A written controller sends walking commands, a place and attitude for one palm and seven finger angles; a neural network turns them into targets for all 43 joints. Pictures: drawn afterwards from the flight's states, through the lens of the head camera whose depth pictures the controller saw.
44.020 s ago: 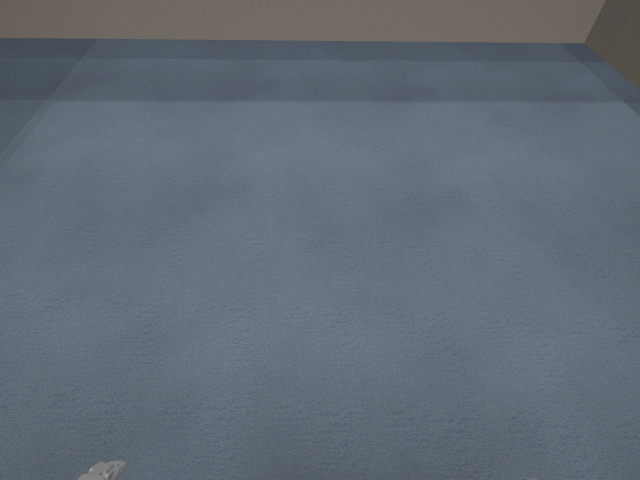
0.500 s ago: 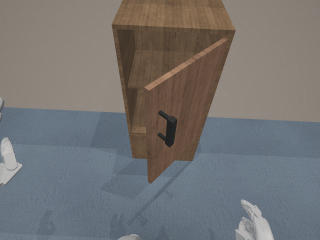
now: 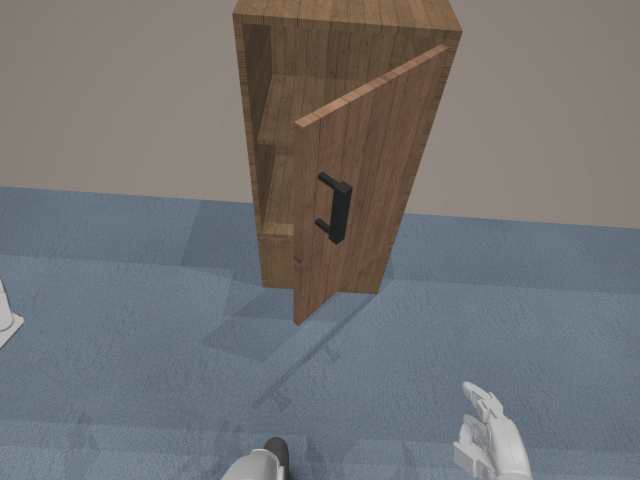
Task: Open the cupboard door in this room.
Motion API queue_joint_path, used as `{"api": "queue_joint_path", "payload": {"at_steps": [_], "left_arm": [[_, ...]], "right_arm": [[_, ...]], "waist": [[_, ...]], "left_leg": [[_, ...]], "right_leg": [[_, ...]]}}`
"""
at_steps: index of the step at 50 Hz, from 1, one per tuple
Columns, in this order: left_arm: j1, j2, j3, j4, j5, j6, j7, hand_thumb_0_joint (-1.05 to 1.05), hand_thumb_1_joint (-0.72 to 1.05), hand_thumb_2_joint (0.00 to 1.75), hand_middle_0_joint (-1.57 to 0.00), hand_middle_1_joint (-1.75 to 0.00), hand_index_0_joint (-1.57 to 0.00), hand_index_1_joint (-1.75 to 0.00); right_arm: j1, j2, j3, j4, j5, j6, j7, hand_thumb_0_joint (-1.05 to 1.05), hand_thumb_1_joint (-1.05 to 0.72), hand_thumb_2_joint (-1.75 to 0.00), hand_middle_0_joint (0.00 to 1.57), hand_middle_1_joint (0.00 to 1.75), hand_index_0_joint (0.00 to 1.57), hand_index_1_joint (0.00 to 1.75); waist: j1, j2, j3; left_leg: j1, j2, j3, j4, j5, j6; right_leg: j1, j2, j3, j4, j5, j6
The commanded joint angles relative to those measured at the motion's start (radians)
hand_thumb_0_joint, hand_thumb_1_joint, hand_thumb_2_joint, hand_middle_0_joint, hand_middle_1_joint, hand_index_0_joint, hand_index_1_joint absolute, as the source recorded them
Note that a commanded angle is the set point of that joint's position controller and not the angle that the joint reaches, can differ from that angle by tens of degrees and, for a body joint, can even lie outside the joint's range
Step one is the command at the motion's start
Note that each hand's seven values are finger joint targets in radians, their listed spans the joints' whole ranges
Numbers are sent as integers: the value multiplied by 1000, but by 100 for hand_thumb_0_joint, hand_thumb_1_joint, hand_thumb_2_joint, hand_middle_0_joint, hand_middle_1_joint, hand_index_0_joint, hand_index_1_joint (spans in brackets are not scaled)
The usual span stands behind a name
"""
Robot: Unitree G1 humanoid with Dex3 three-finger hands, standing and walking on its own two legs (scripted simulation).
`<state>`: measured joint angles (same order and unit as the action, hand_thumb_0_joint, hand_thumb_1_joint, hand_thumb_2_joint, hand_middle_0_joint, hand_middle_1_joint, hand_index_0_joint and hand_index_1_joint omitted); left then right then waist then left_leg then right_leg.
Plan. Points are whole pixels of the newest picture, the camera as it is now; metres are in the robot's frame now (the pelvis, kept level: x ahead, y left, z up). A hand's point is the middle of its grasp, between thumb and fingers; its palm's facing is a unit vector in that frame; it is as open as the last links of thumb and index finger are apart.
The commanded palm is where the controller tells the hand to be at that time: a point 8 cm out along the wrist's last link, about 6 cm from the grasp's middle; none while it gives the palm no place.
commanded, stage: stop stepping back and stand still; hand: left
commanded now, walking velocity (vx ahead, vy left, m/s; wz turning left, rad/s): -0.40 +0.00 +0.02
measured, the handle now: (330, 208) +0.54 +0.05 -0.01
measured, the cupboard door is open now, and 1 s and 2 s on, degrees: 48 48 48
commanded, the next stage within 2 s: let the arm hang, fingers relaxed in 1.04 s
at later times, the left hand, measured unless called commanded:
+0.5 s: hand out of the picture +0.12 +0.24 +0.19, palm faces +0.37 -0.79 -0.49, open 7.4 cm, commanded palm +0.08 +0.28 +0.20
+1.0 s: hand out of the picture +0.13 +0.26 +0.17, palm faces +0.38 -0.79 -0.48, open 7.4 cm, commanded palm +0.08 +0.30 +0.20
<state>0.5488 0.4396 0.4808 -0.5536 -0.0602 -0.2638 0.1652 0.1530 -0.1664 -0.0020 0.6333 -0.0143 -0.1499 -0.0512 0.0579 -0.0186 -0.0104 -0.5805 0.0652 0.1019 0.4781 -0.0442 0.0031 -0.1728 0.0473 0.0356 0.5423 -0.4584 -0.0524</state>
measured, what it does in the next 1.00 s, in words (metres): steps on the spot: left foot, then left foot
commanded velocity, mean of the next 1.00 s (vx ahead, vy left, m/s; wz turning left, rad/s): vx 0.11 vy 0.01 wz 0.00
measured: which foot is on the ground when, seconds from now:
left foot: up 0.00-0.14, down 0.16-0.40, up 0.42-0.60, down 0.62-1.00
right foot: down 0.00-1.00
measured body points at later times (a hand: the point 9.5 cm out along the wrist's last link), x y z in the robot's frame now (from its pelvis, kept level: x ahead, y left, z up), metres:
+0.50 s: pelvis -0.09 -0.01 +0.02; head -0.09 +0.00 +0.47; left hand +0.09 +0.28 +0.21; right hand +0.03 -0.27 -0.07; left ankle -0.04 +0.11 -0.68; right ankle -0.08 -0.09 -0.72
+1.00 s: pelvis -0.08 +0.01 +0.02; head -0.07 +0.00 +0.47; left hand +0.10 +0.30 +0.20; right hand +0.07 -0.23 -0.08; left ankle -0.08 +0.14 -0.72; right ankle -0.08 -0.09 -0.72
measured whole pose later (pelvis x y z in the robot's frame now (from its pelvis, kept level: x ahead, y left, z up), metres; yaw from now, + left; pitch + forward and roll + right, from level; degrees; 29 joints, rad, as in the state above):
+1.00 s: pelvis -0.08 +0.01 +0.02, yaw -3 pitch +0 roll +0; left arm 0.57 0.38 0.40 -0.44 -0.02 -0.20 0.15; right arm 0.21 -0.19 0.02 0.66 0.00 -0.12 -0.06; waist 0.00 0.01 0.00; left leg -0.22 0.04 0.06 0.51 -0.28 -0.02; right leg -0.23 0.02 -0.03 0.51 -0.27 -0.03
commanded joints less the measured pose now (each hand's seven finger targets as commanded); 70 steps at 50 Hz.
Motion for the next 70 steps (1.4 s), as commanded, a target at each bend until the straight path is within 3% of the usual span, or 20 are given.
{"api": "queue_joint_path", "payload": {"at_steps": [1,3,5,7,8,10,13,17,20,24,28,32,35,40,43,49,56,57,64,70], "left_arm": [[-206,218,41,-146,35,-61,19,0,90,90,-20,-30,-20,-30],[-152,197,53,-115,43,-20,5,0,90,90,-20,-30,-20,-30],[-95,167,51,-98,26,6,-2,0,90,90,-20,-30,-20,-30],[-63,192,74,-183,14,5,-2,0,90,90,-20,-30,-20,-30],[-62,182,69,-174,4,-6,-5,0,90,90,-20,-30,-20,-30],[-3,200,98,-205,0,-3,-2,0,90,90,-20,-30,-20,-30],[70,184,106,-240,14,0,12,0,90,90,-20,-30,-20,-30],[106,164,90,-165,21,25,14,0,90,90,-20,-30,-20,-30],[5,197,97,-145,20,26,20,0,90,90,-20,-30,-20,-30],[-159,147,26,-40,40,2,17,0,90,90,-20,-30,-20,-30],[-141,140,11,-26,53,0,24,0,90,90,-20,-30,-20,-30],[-95,165,61,-168,42,-22,25,0,90,90,-20,-30,-20,-30],[-70,160,76,-165,52,-14,23,0,90,90,-20,-30,-20,-30],[1,131,63,-76,32,-6,16,0,90,90,-20,-30,-20,-30],[-8,140,61,-49,28,-2,16,0,90,90,-20,-30,-20,-30],[-63,155,60,-105,30,2,7,0,90,90,-20,-30,-20,-30],[-41,124,34,-99,28,16,8,0,90,90,-20,-30,-20,-30],[-114,-29,-378,693,105,159,-138,0,90,90,-20,-30,-20,-30],[-291,-11,-396,1057,95,239,-162,0,90,90,-20,-30,-20,-30],[-333,-61,-449,1392,78,258,-147,0,90,90,-20,-30,-20,-30]], "right_arm": [[-67,-124,-45,-97,-9,-34,-14,0,-90,-90,20,30,20,30],[-84,-121,-35,-142,8,-17,-31,0,-90,-90,20,30,20,30],[-67,-132,-20,-141,13,-4,-48,0,-90,-90,20,30,20,30],[-38,-179,-37,-159,18,-20,-44,0,-90,-90,20,30,20,30],[-11,-177,-41,-158,22,-35,-33,0,-90,-90,20,30,20,30],[-18,-148,-34,-165,0,-66,-28,0,-90,-90,20,30,20,30],[-18,-149,-29,-165,-3,-75,-21,0,-90,-90,20,30,20,30],[-44,-167,-34,-187,0,-34,-28,0,-90,-90,20,30,20,30],[-11,-162,-58,-153,-4,-11,-36,0,-90,-90,20,30,20,30],[6,-153,-38,-116,4,-22,-40,0,-90,-90,20,30,20,30],[4,-156,-41,-107,0,-46,-58,0,-90,-90,20,30,20,30],[1,-194,-50,-147,4,-59,-47,0,-90,-90,20,30,20,30],[-3,-156,-34,-128,3,-60,-38,0,-90,-90,20,30,20,30],[17,-163,-45,-125,15,-61,-17,0,-90,-90,20,30,20,30],[23,-144,-42,-116,16,-38,-8,0,-90,-90,20,30,20,30],[-24,-154,-34,-138,9,-18,-28,0,-90,-90,20,30,20,30],[-21,-155,-38,-160,17,-16,-28,0,-90,-90,20,30,20,30],[-73,-342,-91,84,20,-40,63,0,-90,-90,20,30,20,30],[-18,-271,-53,112,-10,107,56,0,-90,-90,20,30,20,30],[1,-184,-13,259,-13,151,47,0,-90,-90,20,30,20,30]], "waist": [[-45,-204,-97],[-51,-225,-56],[-73,-7,-63],[-50,200,-183],[-50,188,-190],[-57,300,-190],[-59,223,-134],[-75,199,-14],[-66,-198,-3],[-94,-59,14],[-69,-63,32],[-59,165,-18],[-63,256,20],[-74,7,-45],[-83,-87,-74],[-65,85,-59],[-61,87,-95],[-101,99,-2],[-64,-154,-82],[-65,82,-22]], "left_leg": [[188,-83,-102,504,-377,-51],[146,-65,-79,376,-334,-32],[310,-95,-42,63,-114,-20],[558,95,-215,-87,373,48],[568,157,-270,-146,326,70],[538,200,-422,-256,91,74],[322,173,-311,-316,-371,99],[71,34,-142,-230,-572,6],[174,-69,-99,407,-342,-23],[167,-18,-86,375,-315,-3],[323,-52,-4,87,-322,29],[408,102,-246,-119,-186,96],[213,178,-311,-232,-390,115],[241,8,-82,41,-149,17],[291,-39,-62,115,-199,-1],[397,27,-108,-74,29,16],[394,17,-83,-82,56,5],[291,40,-117,52,186,24],[306,35,-164,4,41,43],[346,22,-148,-98,-104,20]], "right_leg": [[-207,-358,278,-274,676,-126],[-61,-260,140,-132,970,-72],[-65,-172,58,-56,862,-7],[-141,-44,-3,70,359,70],[-143,-14,12,104,28,66],[-192,-1,2,189,-52,68],[-45,-27,-15,127,15,58],[109,-17,-76,-142,46,23],[-242,-344,437,-435,-370,-144],[-238,-286,212,-339,-172,-84],[-226,-247,192,-309,-202,-73],[-157,-73,40,2,168,22],[-76,-39,-72,116,109,57],[15,-132,111,-107,420,7],[-13,-229,200,-189,488,-33],[-23,-102,37,-125,462,41],[50,-85,19,-139,531,48],[-77,-153,-39,14,616,27],[-30,-162,23,-55,462,-1],[-20,-156,39,-162,288,14]]}}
